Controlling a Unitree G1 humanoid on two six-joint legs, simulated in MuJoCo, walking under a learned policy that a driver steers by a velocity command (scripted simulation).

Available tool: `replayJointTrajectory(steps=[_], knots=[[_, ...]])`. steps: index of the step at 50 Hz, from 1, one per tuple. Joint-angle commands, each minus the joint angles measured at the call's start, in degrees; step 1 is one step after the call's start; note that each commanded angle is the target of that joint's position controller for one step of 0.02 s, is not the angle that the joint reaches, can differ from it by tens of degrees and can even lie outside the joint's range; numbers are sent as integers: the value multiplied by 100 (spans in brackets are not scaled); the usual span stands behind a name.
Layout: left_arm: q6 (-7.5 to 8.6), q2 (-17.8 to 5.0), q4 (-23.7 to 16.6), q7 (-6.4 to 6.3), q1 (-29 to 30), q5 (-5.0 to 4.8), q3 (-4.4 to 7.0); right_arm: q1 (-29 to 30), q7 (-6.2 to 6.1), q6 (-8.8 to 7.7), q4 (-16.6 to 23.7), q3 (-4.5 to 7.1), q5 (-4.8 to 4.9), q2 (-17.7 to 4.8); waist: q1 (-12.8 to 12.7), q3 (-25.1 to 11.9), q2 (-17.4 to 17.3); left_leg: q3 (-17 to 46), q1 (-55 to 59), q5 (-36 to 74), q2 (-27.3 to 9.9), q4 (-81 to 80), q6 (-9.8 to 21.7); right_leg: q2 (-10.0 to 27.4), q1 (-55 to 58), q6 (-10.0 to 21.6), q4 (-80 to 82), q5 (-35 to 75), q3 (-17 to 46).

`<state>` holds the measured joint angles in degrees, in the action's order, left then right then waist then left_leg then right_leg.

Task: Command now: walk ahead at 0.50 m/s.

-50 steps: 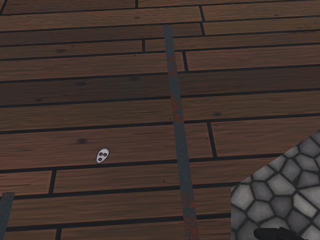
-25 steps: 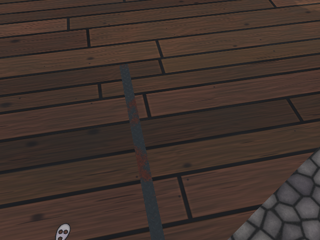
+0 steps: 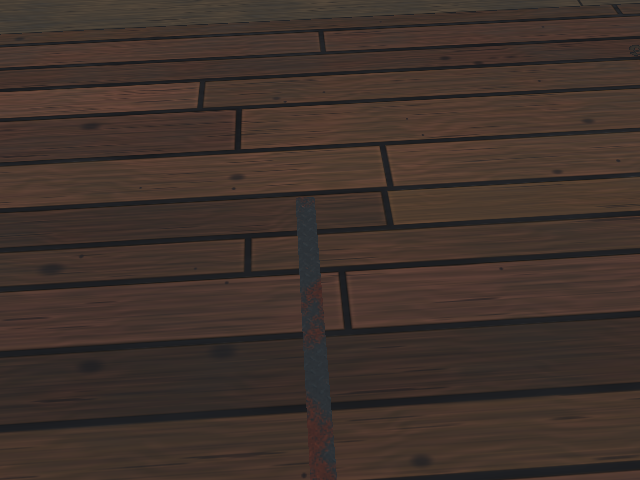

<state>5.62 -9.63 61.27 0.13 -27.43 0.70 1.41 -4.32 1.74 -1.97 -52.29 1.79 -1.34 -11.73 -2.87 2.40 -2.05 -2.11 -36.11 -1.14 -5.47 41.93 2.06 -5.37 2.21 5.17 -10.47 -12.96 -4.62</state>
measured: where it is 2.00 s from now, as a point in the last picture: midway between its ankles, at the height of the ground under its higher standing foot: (309, 262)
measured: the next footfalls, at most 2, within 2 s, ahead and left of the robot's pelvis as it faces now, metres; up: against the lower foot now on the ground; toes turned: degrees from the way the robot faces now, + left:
left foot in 0.16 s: +0.26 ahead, +0.11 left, +0.00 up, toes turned +4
right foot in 0.72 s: +0.56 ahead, -0.07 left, +0.00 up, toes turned -2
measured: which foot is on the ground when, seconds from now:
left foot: up 0.00-0.14, down 0.16-0.72, up 0.74-1.00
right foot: down 0.00-0.18, up 0.20-0.70, down 0.72-1.00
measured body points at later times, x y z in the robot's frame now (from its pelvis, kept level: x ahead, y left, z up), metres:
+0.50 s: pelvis +0.27 +0.05 +0.00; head +0.28 +0.06 +0.45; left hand +0.39 +0.29 -0.14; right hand +0.20 -0.19 -0.14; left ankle +0.22 +0.10 -0.74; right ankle +0.40 -0.11 -0.68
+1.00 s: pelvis +0.53 +0.00 +0.00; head +0.55 -0.01 +0.45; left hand +0.50 +0.25 -0.14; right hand +0.64 -0.24 -0.14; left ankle +0.57 +0.15 -0.66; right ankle +0.52 -0.07 -0.74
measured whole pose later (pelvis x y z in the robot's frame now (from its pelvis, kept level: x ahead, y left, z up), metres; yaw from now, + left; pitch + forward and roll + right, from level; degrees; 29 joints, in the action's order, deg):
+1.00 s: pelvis +0.53 +0.00 +0.00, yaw +9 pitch -1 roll -1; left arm 6.1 -11.2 57.8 -0.7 -20.2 1.0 3.2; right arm -12.7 1.5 -1.0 -54.4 4.2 -1.6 -13.1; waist -0.1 2.4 -2.2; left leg 0.1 -35.3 -9.1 -5.1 61.8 4.4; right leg -1.6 -5.0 4.2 -16.8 -11.8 -12.3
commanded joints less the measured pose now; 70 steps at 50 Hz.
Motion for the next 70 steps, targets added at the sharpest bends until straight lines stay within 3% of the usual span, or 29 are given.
replayJointTrajectory(steps=[1, 5, 7, 8, 9, 10, 11, 12, 14, 17, 20, 27, 32, 34, 36, 37, 38, 39, 41, 43, 49, 58, 61, 63, 64, 65, 66, 68, 70], knots=[[44, -754, -83, -62, -412, 34, 112, 698, -11, -77, 473, 4, 19, -248, -28, 421, 590, -213, -75, 88, 191, -483, 73, 1657, -18, 603, 238, 2541, 775], [3, -858, -3, -137, -330, 97, 147, 647, -39, -170, 550, 57, 17, -355, 156, 369, 593, -276, 384, -665, 407, -981, 369, 1864, 524, 558, -385, 3782, 692], [-23, -943, -2, -134, -143, 80, 170, -522, -119, -247, 167, 164, 0, -486, 659, -221, 558, -459, 1909, -771, 789, -1439, 595, 1686, 355, 393, -1733, 4970, 477], [-21, -885, -61, -119, -77, 42, 142, -1543, -180, -306, -162, 271, -86, -723, 1032, -787, 398, -133, 3363, -652, 508, -1532, 799, 1459, -433, 280, -2930, 4231, 319], [-11, -528, -289, -78, -241, -96, 45, -2441, -240, -336, -276, 420, -234, -1305, 1166, -1607, -423, 1855, 5003, -1234, -1086, -1685, 1254, 937, -2021, 85, -4915, 1768, -5], [-13, -511, -237, -37, -627, -172, 106, -2388, -174, -235, -304, 476, -83, -1428, 944, -2067, -1176, 4174, 5578, -1395, -1960, -2562, 1891, 33, -3408, -14, -6481, -1729, 273], [-50, -844, -314, -56, -93, -27, 197, -1704, -142, -191, -205, 415, 69, -1151, 711, -1154, -309, 3454, 4823, -1742, -1657, -2683, 1674, 504, -3914, 65, -6676, -1272, 730], [-22, -754, -453, -21, 391, 6, 189, -1208, -119, -222, -114, 313, 93, -778, 599, -500, -34, 2700, 3966, -1553, -1435, -2881, 1516, 711, -3921, 65, -6430, -774, 728], [-102, -552, -480, 18, 541, 102, 188, -1009, -134, -308, -218, 183, 73, -349, 235, 8, 25, 1734, 2892, -730, -912, -3206, 1101, 1026, -3384, -9, -5715, -368, 712], [-278, -372, -460, 107, 467, 166, 176, -1426, -171, -430, -454, 154, 78, -366, 60, -9, -56, 1144, 2641, 98, -652, -3346, 1023, 1053, -3162, -158, -5377, -156, 547], [-352, -447, -726, 139, 1205, 151, 187, -1750, -176, -447, -562, 166, 82, -525, 134, 208, -66, 885, 2748, 192, -558, -3561, 1021, 1178, -3750, -298, -4828, 410, 411], [-324, -386, -1211, 153, 2686, 50, 92, -2505, -207, -426, -764, 100, 68, -492, 530, 366, -145, 504, 3453, 1066, -447, -3512, 869, 997, -3912, -360, -2981, 1329, 87], [-240, -501, -1462, 132, 3185, 54, 108, -2786, -288, -376, -926, 114, -16, -548, 612, 471, -165, 580, 4312, 1932, -752, -3043, 955, 823, -3892, -113, -2367, 782, 44], [-166, -587, -1378, 92, 2720, 43, 160, -2548, -308, -360, -898, 139, -33, -654, 315, 277, -207, 566, 4287, 3153, -738, -2415, 853, 576, -3090, 42, -2055, 334, -7], [-42, -864, -844, -14, 1029, 113, 309, -2293, -270, -349, -828, 140, 34, -685, -384, -615, 4, 354, 3542, 3208, -362, -585, 663, 509, -816, 284, -1512, 637, 64], [10, -1421, -713, -96, 83, 286, 459, -2335, -223, -371, -590, 47, 186, -370, -601, -1437, 644, 113, 2021, 1178, 83, 1194, 484, 1937, 924, 637, -1391, 73, 1660], [-47, -1766, -735, -35, 26, 281, 543, -2995, -241, -327, -601, 10, 325, -10, -298, -2050, 1571, -16, 486, -3007, 959, 2887, 360, 3277, 1803, 1216, -775, 42, 3895], [-115, -1341, -817, -2, 523, 109, 464, -2523, -274, -259, -638, 181, 152, -597, -184, -1442, 576, 553, 194, -2566, 567, 3212, 448, 2948, 1065, 1009, -583, -499, 3625], [-64, -728, -937, 20, 1396, 72, 293, -1920, -214, -248, -464, 182, 100, -347, 139, -260, 373, 536, 294, -1699, 169, 2788, 432, 2482, -448, 604, -85, -163, 2151], [-3, -485, -821, -46, 1374, 41, 217, -1963, -126, -96, -453, 207, -27, -206, 375, -28, 597, 473, 608, -1482, 28, 2552, 341, 2131, -1052, 333, 112, 399, 1277], [154, -642, -600, -95, 716, 28, 240, -1060, 19, 122, -18, 224, -37, -102, 418, 177, 575, 269, -214, -524, -103, 2058, 200, 1993, -942, 277, 301, 1432, 161], [72, -745, -182, -138, -236, 77, 199, 412, 79, 50, 537, 84, -75, -71, 76, 535, 574, -371, 175, -337, 268, -511, 415, 2103, -32, 387, 144, 2769, -500], [-26, -914, -72, -132, -181, 81, 213, 127, -2, -35, 429, 151, -113, -248, 334, 306, 733, -581, 877, -1121, 595, -901, 666, 2145, 416, 441, -714, 4741, -426], [-97, -940, -123, -92, 71, 27, 198, -1424, -75, -179, -122, 290, -174, -515, 1029, -540, 542, -513, 2928, -725, 736, -1600, 869, 1852, -174, 289, -2559, 4581, -528], [-92, -691, -370, -50, 172, -43, 117, -2421, -151, -250, -314, 444, -315, -1090, 1353, -1345, -45, 882, 4621, -1081, -579, -1650, 1156, 1538, -1542, 166, -4302, 2423, -567], [-115, -113, -467, 11, -490, -250, 27, -2487, -186, -240, -302, 548, -265, -1563, 965, -2012, -1249, 3494, 5909, -1127, -2251, -2367, 1819, 468, -3516, -50, -6299, -2053, -342], [-167, -785, -467, -50, 247, -126, 227, -2066, -195, -184, -183, 522, -57, -1369, 1018, -1486, 18, 3045, 5098, -1314, -1931, -2584, 1510, 715, -3804, 29, -6526, -1516, 588], [-131, -524, -538, -36, 577, -107, 222, -1128, -146, -254, -122, 306, -19, -617, 541, -292, 75, 1547, 3587, -794, -1404, -3027, 953, 1094, -3622, 64, -5948, -577, 619], [-291, -336, -398, 11, 285, 61, 239, -959, -195, -325, -167, 204, 33, -267, 242, -38, -150, 685, 2925, -498, -1033, -3245, 594, 1208, -3182, -27, -5642, -267, 581]])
